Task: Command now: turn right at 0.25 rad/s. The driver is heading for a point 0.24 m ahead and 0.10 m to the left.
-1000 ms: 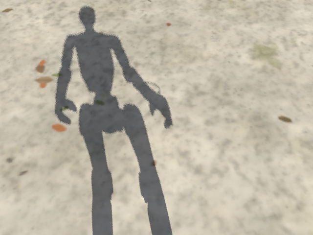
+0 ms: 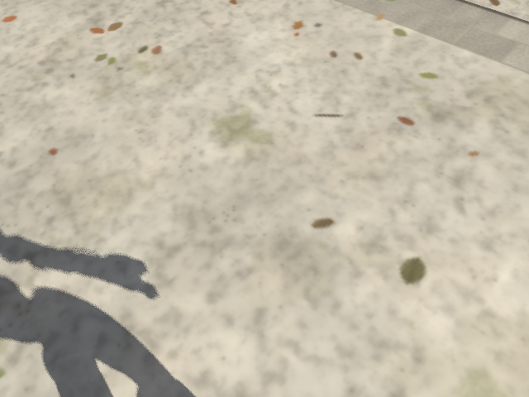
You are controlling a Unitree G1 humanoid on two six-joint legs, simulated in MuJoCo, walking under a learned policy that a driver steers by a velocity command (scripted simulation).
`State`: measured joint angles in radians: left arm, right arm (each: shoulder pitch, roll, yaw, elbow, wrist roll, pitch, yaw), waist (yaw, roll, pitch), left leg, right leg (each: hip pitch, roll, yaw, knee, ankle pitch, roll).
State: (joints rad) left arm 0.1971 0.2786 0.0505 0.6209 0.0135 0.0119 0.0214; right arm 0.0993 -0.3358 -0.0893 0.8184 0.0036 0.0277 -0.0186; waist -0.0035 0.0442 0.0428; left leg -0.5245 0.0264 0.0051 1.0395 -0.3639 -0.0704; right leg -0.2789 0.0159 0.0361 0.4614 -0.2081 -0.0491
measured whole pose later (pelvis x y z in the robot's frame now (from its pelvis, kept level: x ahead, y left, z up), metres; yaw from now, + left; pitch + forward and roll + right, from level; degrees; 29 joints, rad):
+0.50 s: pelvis +0.01 +0.03 -0.01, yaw -2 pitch -1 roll +0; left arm 0.19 0.25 0.05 0.79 0.02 0.02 0.02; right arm 0.15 -0.25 -0.02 0.90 -0.01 -0.02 -0.01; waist 0.00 0.00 0.03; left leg -0.20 0.02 0.01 0.51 -0.29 -0.01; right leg -0.23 0.04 0.06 0.51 -0.26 -0.01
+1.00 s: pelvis +0.02 +0.04 +0.00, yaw -1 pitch -2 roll +0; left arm 0.18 0.23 0.05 1.01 0.00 0.01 0.04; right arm 0.18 -0.25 -0.01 1.03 -0.01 -0.01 -0.02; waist -0.01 0.00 0.04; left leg -0.16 0.00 0.01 0.47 -0.28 0.01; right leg -0.19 0.02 0.06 0.47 -0.25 0.01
